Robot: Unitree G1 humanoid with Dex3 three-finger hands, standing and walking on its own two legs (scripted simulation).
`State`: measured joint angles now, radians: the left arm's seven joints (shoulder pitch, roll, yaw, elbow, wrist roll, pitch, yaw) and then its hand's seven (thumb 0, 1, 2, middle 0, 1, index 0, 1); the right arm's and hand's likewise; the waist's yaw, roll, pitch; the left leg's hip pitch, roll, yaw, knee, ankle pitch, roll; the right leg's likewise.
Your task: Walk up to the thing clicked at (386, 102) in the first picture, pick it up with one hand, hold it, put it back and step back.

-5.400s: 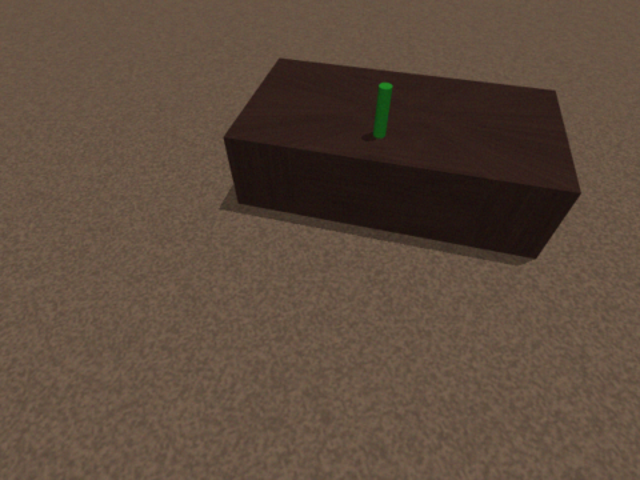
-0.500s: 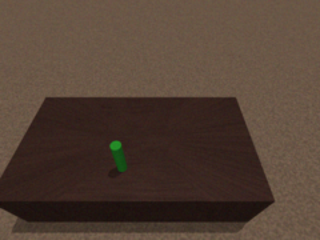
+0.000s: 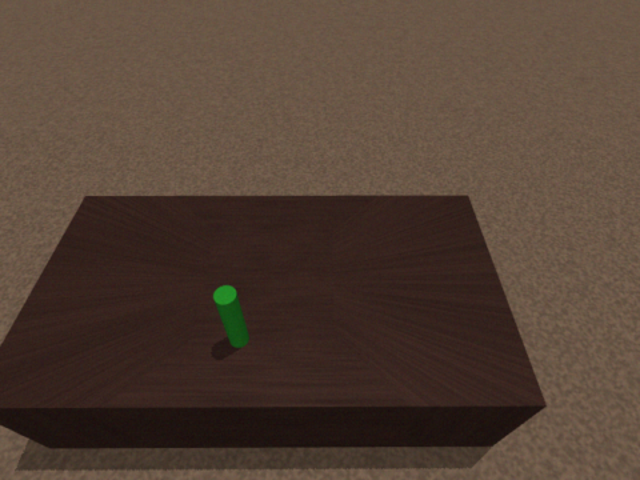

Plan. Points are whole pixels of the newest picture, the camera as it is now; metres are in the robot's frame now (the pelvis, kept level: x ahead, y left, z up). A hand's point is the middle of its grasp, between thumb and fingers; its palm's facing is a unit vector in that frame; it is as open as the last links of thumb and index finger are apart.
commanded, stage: stand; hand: left
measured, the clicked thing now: (232, 318) +0.51 +0.21 -0.32
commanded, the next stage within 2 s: go down in 1.60 s
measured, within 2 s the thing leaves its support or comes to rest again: neither
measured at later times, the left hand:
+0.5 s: hand out of the picture +0.07 +0.25 -0.16, palm faces -0.03 -0.94 -0.34, open 7.3 cm
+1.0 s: hand out of the picture +0.07 +0.26 -0.16, palm faces -0.03 -0.94 -0.34, open 7.4 cm
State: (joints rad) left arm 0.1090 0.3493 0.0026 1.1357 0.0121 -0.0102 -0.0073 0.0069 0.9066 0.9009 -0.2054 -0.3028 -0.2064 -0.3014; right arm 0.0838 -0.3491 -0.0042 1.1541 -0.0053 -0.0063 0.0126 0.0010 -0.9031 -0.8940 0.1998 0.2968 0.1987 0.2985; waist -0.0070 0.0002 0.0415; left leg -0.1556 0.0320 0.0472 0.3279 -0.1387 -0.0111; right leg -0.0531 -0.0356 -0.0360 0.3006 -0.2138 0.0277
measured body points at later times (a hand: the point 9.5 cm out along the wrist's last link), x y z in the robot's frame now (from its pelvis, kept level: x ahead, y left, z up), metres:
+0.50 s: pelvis +0.00 +0.00 +0.00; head +0.01 +0.00 +0.45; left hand +0.08 +0.30 -0.13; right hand +0.08 -0.30 -0.13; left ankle +0.03 +0.12 -0.75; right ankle -0.03 -0.13 -0.75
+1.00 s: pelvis +0.00 +0.00 +0.00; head +0.01 +0.00 +0.45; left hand +0.07 +0.30 -0.13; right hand +0.08 -0.30 -0.13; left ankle +0.03 +0.12 -0.75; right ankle -0.03 -0.13 -0.75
